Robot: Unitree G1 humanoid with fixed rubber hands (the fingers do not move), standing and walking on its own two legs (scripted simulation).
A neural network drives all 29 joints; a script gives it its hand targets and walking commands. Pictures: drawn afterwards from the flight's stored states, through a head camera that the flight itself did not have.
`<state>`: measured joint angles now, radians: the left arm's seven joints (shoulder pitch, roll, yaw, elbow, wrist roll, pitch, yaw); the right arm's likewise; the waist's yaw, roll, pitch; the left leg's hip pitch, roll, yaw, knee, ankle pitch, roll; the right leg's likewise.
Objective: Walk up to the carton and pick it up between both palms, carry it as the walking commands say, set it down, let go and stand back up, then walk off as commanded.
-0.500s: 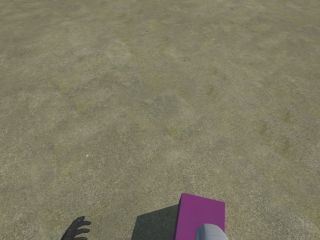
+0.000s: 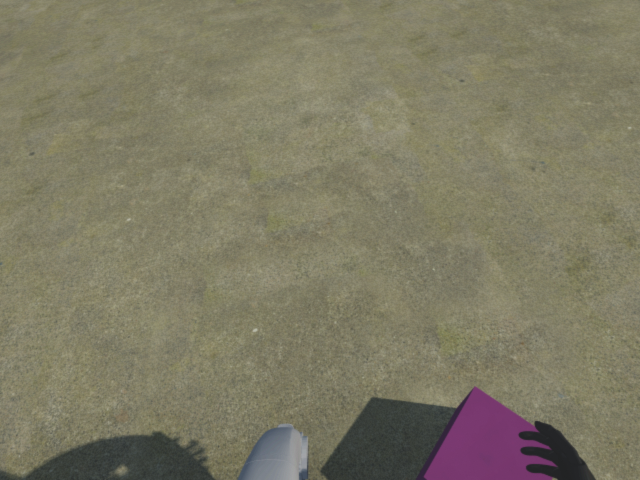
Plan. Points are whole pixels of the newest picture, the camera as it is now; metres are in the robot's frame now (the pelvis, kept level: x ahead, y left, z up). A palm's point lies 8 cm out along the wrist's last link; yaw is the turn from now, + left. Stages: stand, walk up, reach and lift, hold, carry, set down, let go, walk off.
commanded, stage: walk off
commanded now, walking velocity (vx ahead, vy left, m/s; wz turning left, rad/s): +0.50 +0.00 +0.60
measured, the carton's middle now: (482, 468) +0.23 -0.32 -0.67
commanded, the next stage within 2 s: stand in 0.84 s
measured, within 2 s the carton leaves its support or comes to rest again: neither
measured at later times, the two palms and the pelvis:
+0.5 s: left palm (142, 314) +0.35 +0.36 -0.10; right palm (477, 333) +0.33 -0.19 -0.11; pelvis +0.26 +0.08 +0.00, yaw +17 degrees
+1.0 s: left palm (154, 319) +0.35 +0.34 -0.11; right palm (351, 146) +0.78 +0.00 -0.10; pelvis +0.51 +0.12 +0.00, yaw +35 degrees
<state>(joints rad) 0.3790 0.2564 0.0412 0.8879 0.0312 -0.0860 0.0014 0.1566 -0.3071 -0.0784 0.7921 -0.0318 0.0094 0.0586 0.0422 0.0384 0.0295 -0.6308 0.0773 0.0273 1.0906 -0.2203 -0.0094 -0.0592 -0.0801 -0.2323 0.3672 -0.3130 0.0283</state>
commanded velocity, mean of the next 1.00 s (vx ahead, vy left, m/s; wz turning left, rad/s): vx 0.41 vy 0.00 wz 0.49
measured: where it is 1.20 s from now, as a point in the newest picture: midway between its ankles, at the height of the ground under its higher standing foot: (306, 354)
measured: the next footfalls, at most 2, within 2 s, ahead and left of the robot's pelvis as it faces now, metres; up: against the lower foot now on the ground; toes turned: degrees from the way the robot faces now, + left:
left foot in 0.18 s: +0.25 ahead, +0.13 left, +0.00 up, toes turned +13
right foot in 0.70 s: +0.56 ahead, +0.01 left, +0.00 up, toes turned +22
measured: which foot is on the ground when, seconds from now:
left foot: up 0.00-0.16, down 0.18-0.72, up 0.74-1.00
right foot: down 0.00-0.18, up 0.20-0.68, down 0.70-1.00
